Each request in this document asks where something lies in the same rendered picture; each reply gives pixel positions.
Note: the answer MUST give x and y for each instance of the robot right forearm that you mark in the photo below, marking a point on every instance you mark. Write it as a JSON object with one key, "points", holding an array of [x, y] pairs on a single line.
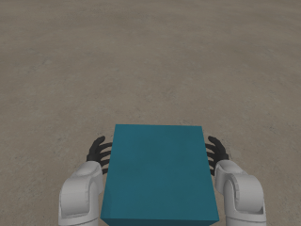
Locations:
{"points": [[243, 195]]}

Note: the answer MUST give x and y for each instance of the carton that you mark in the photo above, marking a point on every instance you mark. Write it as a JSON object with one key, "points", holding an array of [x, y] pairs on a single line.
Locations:
{"points": [[159, 175]]}

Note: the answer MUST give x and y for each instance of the robot left forearm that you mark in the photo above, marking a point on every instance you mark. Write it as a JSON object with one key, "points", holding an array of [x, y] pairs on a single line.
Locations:
{"points": [[78, 202]]}

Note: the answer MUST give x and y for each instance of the left robot hand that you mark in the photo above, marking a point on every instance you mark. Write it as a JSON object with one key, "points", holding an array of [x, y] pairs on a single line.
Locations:
{"points": [[95, 154]]}

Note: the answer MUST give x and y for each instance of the right robot hand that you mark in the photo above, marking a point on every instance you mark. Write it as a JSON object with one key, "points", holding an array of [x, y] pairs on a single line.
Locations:
{"points": [[219, 152]]}

